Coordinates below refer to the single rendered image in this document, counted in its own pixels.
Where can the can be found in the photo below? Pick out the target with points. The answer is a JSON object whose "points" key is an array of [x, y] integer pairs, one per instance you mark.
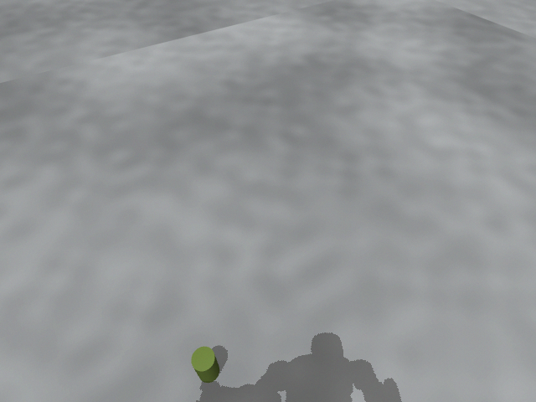
{"points": [[205, 364]]}

